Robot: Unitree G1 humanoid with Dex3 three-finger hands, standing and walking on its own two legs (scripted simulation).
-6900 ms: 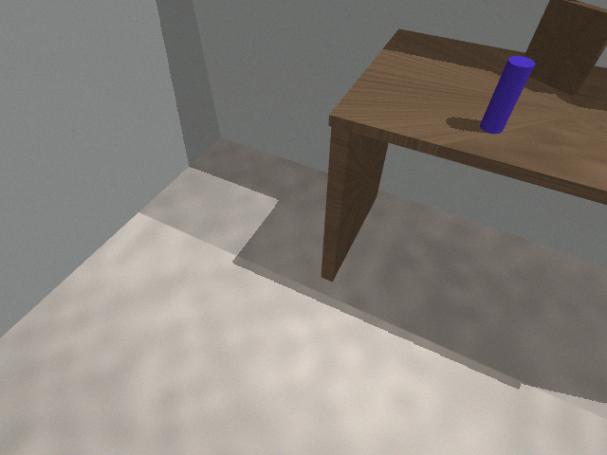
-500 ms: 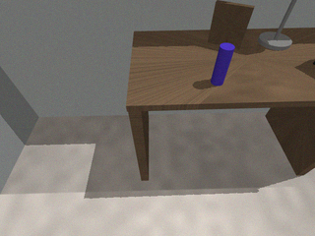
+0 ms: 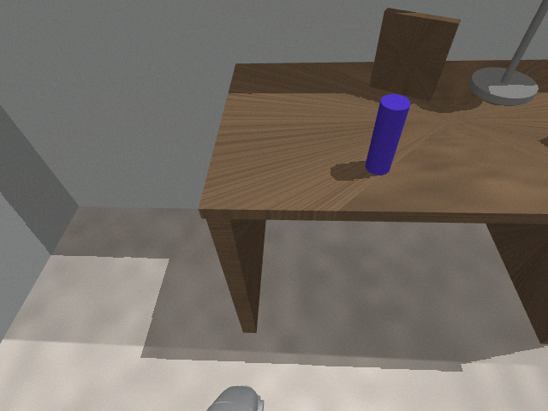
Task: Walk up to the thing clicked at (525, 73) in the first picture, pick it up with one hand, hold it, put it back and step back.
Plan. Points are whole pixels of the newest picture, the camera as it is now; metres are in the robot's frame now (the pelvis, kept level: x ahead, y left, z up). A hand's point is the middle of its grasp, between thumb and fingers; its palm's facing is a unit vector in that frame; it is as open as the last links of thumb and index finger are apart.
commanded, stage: walk up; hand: right
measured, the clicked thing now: (385, 137) +0.58 -0.16 +0.06
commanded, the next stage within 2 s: stand in 1.90 s
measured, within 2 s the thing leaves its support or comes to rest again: neither
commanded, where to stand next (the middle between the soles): +0.14 +0.03 m, yaw +2 degrees
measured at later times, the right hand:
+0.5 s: hand (430, 356) +0.25 -0.24 -0.16, palm faces -0.08 +0.94 -0.32, open 7.4 cm
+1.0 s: hand (426, 387) +0.20 -0.22 -0.16, palm faces -0.08 +0.94 -0.32, open 7.4 cm
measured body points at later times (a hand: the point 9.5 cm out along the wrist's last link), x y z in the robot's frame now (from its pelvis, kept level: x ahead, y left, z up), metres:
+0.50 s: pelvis +0.08 +0.00 -0.02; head +0.11 -0.01 +0.42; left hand +0.12 +0.32 -0.14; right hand +0.25 -0.29 -0.14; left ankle +0.15 +0.13 -0.73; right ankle +0.09 -0.13 -0.74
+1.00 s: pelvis +0.08 +0.02 -0.01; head +0.10 +0.02 +0.44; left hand +0.15 +0.33 -0.13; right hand +0.20 -0.27 -0.14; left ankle +0.09 +0.15 -0.74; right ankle +0.10 -0.12 -0.74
